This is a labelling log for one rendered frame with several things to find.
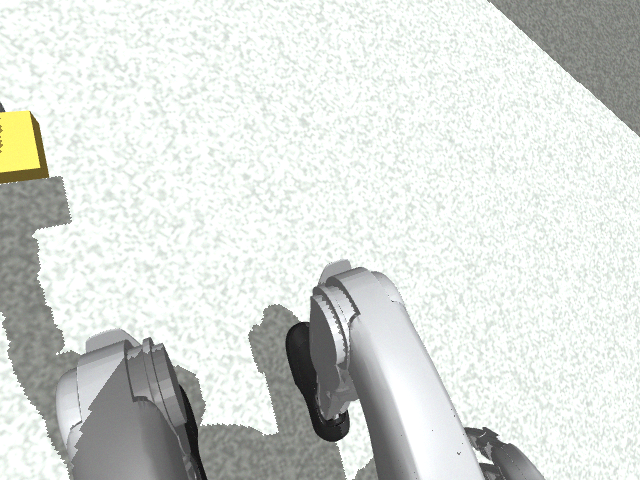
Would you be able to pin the right robot hand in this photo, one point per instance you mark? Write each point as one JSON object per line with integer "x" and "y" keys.
{"x": 510, "y": 463}

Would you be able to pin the left robot foot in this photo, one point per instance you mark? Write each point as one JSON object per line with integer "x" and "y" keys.
{"x": 192, "y": 434}

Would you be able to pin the right robot foot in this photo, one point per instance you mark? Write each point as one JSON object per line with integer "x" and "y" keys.
{"x": 304, "y": 375}

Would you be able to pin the small box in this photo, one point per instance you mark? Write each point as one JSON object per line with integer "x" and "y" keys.
{"x": 22, "y": 155}

